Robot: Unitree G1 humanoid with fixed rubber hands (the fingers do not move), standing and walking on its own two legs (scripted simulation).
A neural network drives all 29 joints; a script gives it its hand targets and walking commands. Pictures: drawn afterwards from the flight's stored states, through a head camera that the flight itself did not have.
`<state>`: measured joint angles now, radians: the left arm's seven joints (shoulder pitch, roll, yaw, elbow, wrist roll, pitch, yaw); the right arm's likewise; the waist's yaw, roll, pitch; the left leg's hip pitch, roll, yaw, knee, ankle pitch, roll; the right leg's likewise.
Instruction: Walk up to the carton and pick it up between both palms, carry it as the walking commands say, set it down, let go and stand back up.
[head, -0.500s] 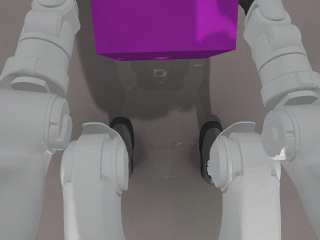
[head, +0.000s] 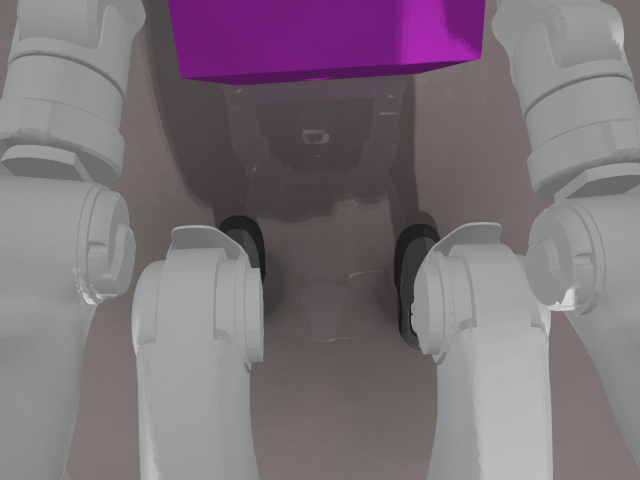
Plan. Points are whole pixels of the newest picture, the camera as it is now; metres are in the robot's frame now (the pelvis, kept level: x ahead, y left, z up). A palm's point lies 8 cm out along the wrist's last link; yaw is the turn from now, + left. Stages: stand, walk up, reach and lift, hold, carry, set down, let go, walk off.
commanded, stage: reach and lift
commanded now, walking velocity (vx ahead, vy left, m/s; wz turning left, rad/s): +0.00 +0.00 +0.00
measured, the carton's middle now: out of the picture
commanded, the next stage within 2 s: none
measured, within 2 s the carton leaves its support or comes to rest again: neither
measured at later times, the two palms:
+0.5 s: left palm out of the picture +0.56 +0.20 -0.12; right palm out of the picture +0.55 -0.13 -0.12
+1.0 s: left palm out of the picture +0.54 +0.20 -0.05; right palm out of the picture +0.54 -0.12 -0.05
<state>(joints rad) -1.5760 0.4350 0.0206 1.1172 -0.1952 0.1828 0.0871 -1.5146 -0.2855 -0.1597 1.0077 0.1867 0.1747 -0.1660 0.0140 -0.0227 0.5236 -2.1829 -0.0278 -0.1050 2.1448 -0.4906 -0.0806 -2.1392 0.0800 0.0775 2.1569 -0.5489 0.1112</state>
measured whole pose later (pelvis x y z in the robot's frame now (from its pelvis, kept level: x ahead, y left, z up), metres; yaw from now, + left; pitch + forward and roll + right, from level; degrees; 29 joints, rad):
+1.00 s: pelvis -0.02 +0.00 +0.07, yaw +1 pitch +27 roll -3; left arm -1.51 0.30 0.25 0.83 0.03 0.38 0.16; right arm -1.38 -0.15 -0.39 0.64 -0.04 0.37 -0.16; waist 0.01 0.01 0.52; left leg -1.97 -0.09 -0.12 1.92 -0.43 -0.08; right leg -1.91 0.09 0.08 1.93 -0.50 0.10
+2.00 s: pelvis -0.02 +0.00 +0.17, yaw +3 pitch +19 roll -2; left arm -1.35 0.21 0.27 0.70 0.07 0.43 0.19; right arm -1.21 -0.08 -0.37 0.50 -0.08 0.44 -0.18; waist 0.00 0.01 0.53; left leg -1.55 -0.10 -0.14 1.60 -0.38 -0.09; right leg -1.51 0.10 0.09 1.62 -0.45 0.09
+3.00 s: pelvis +0.09 +0.00 +0.32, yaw +3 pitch +30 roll -1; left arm -0.65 -0.07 0.42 0.66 0.29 0.34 -0.01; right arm -0.60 0.09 -0.46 0.57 -0.30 0.36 0.02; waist -0.02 0.01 -0.22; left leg -1.13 -0.06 -0.15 0.91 -0.30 -0.05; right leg -1.09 0.07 0.13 0.92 -0.35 0.05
